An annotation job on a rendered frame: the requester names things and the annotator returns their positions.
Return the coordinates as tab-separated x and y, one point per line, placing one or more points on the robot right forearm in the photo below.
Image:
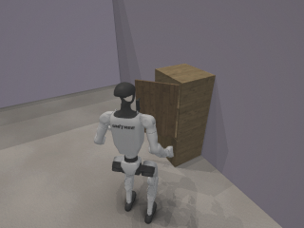
164	152

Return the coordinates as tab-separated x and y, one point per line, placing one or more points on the robot right foot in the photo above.
148	217

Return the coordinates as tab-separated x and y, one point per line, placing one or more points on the left robot upper arm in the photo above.
103	125

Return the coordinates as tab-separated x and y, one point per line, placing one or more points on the robot right thigh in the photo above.
149	169

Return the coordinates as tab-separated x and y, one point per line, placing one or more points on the handle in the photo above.
138	105

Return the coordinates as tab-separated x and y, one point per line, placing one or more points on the robot right hand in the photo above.
171	151

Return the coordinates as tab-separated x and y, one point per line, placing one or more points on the cupboard door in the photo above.
159	100

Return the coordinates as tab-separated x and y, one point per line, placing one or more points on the right robot upper arm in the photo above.
149	123

